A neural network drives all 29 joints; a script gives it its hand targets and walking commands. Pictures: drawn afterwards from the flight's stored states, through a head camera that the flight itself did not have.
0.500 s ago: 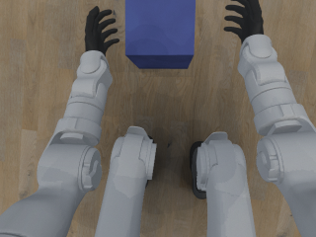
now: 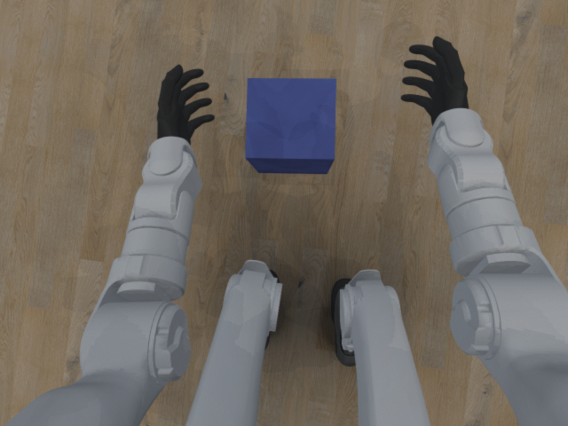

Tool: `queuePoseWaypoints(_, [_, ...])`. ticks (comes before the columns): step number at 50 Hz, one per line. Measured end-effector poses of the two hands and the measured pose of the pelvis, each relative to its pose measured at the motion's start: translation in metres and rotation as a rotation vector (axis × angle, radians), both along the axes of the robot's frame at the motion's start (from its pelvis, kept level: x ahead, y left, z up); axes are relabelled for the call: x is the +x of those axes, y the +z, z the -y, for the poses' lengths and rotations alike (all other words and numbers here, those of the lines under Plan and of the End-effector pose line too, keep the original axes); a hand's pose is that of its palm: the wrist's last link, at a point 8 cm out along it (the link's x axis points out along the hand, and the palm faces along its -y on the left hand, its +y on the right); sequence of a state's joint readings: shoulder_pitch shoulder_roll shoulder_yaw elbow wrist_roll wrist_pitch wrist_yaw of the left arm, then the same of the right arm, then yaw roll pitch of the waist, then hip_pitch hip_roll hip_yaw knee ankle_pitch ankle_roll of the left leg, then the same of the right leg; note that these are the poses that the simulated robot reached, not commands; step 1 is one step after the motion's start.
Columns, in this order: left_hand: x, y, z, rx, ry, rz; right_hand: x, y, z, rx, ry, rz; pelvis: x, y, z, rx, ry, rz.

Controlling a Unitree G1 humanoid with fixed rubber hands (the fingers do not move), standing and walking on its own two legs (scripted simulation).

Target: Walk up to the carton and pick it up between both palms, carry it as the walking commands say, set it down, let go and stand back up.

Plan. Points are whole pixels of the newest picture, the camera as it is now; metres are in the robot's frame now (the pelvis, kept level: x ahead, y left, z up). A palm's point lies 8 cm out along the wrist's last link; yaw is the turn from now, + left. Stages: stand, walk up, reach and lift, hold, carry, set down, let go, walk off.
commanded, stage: set down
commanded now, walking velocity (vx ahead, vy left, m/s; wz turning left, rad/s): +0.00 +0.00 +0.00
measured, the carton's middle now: (292, 132) +0.55 +0.06 -0.44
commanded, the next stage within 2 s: let go in 0.56 s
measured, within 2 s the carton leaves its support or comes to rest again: neither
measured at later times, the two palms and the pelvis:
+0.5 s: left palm (118, 98) +0.46 +0.19 +0.02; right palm (526, 59) +0.50 -0.15 +0.02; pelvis +0.03 +0.00 +0.13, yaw +0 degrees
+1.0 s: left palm out of the picture +0.36 +0.23 +0.11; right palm out of the picture +0.38 -0.19 +0.10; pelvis +0.09 +0.01 +0.20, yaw +0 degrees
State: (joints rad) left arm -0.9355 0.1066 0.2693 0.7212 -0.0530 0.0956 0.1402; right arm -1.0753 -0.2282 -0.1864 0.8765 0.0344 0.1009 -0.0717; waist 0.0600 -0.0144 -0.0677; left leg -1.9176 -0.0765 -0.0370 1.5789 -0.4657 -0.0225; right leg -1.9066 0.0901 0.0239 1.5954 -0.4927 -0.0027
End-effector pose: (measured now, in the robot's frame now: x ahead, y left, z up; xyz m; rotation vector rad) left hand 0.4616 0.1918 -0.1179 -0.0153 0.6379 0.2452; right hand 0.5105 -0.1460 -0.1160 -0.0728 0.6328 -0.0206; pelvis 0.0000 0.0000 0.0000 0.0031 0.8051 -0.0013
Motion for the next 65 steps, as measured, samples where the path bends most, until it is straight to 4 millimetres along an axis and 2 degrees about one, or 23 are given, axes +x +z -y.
queuePoseWaypoints(14, [-0.003, 0.09, 0.001, 0.001, -0.009, 0.005, -0.004, 0.092, 0.005, 0.002, 0.002, 0.001, 0.018, 0.08, 0.0, -0.002, 0.0, 0.038])
queuePoseWaypoints(21, [-0.004, 0.128, 0.0, 0.008, -0.007, -0.002, -0.006, 0.13, 0.006, -0.002, 0.009, -0.004, 0.028, 0.117, -0.001, 0.001, -0.002, 0.065])
queuePoseWaypoints(26, [-0.004, 0.138, 0.0, 0.018, -0.018, -0.023, -0.006, 0.139, 0.008, -0.01, 0.01, -0.028, 0.035, 0.133, -0.002, 0.002, -0.002, 0.067])
queuePoseWaypoints(32, [-0.006, 0.135, 0.001, 0.042, -0.068, -0.047, -0.012, 0.136, 0.01, -0.036, 0.005, -0.047, 0.043, 0.143, -0.002, 0.0, -0.006, 0.054])
queuePoseWaypoints(35, [-0.017, 0.136, 0.0, 0.06, -0.11, -0.07, -0.027, 0.136, 0.011, -0.061, -0.002, -0.063, 0.05, 0.148, -0.003, 0.0, -0.009, 0.061])
queuePoseWaypoints(38, [-0.035, 0.144, -0.005, 0.076, -0.15, -0.102, -0.052, 0.143, 0.014, -0.082, -0.018, -0.085, 0.058, 0.158, -0.003, -0.001, -0.009, 0.085])
queuePoseWaypoints(44, [-0.074, 0.185, -0.021, 0.098, -0.195, -0.143, -0.101, 0.178, 0.026, -0.102, -0.031, -0.113, 0.075, 0.182, -0.006, -0.004, -0.005, 0.195])
queuePoseWaypoints(54, [-0.128, 0.245, -0.036, 0.103, -0.192, -0.157, -0.149, 0.233, 0.053, -0.104, -0.012, -0.111, 0.096, 0.215, -0.009, -0.003, -0.01, 0.421])
queuePoseWaypoints(61, [-0.172, 0.272, -0.043, 0.097, -0.176, -0.172, -0.189, 0.261, 0.07, -0.117, -0.014, -0.134, 0.111, 0.231, -0.006, -0.001, -0.007, 0.605])
queuePoseWaypoints(65, [-0.187, 0.282, -0.047, 0.092, -0.168, -0.17, -0.206, 0.274, 0.078, -0.125, -0.013, -0.138, 0.118, 0.235, -0.003, 0.001, -0.002, 0.698])
